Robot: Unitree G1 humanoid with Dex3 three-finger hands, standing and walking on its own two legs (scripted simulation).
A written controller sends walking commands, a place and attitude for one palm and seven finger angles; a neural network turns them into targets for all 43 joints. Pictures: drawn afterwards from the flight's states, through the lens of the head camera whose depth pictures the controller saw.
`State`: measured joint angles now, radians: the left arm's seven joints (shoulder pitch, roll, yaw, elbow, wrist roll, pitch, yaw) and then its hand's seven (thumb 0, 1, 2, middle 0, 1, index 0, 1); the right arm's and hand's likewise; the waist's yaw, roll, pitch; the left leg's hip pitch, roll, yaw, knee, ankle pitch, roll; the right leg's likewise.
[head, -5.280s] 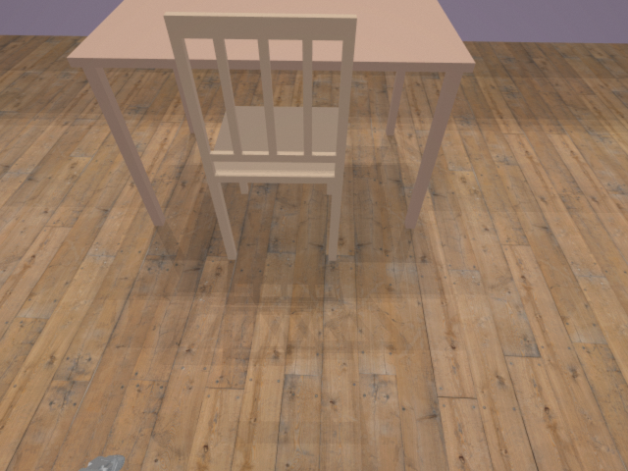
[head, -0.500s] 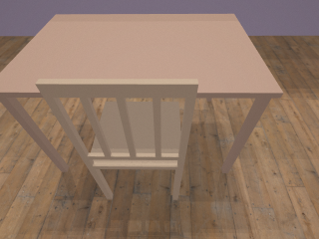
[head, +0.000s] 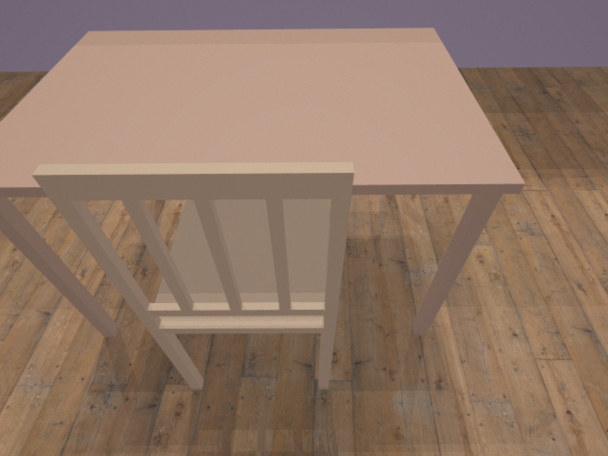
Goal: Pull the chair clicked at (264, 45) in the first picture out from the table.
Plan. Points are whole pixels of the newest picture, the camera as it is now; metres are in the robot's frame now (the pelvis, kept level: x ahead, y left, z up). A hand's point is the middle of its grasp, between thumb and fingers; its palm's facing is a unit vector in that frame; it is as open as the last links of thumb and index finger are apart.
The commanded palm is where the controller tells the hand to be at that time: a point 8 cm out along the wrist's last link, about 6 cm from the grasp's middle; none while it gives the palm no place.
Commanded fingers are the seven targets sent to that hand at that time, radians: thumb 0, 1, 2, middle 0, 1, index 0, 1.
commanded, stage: look again from close up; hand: left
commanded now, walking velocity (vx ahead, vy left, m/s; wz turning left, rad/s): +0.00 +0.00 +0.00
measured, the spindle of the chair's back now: (222, 260) +0.45 +0.18 -0.08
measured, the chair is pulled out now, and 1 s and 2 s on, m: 0.00 0.00 0.00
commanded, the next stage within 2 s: none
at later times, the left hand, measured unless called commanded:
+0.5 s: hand out of the picture -0.01 +0.15 -0.17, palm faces +0.04 -0.98 -0.18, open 7.4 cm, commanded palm none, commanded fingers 0.00 0.90 0.90 -0.20 -0.30 -0.20 -0.30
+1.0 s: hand out of the picture -0.02 +0.14 -0.17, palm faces +0.03 -0.98 -0.18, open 7.4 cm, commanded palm none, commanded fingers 0.00 0.90 0.90 -0.20 -0.30 -0.20 -0.30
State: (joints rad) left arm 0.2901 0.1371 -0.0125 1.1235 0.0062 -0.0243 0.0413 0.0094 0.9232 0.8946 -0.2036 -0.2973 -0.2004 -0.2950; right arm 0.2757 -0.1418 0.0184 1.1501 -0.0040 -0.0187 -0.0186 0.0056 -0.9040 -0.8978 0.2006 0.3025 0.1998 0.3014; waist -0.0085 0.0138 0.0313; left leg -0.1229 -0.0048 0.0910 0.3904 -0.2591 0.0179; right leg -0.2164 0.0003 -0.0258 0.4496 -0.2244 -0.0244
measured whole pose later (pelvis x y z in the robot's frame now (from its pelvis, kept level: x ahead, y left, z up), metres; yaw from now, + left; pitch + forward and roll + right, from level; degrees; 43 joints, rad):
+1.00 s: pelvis +0.00 -0.02 +0.00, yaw +0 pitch +0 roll +1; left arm 0.33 0.12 -0.01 1.12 0.01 -0.03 0.04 0.00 0.91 0.89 -0.20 -0.30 -0.20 -0.29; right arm 0.33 -0.12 0.02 1.16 0.00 -0.02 -0.02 0.00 -0.90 -0.90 0.20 0.30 0.20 0.30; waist 0.00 0.01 0.02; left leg -0.12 0.02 0.08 0.38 -0.25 0.00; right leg -0.21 0.02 -0.03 0.43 -0.22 -0.05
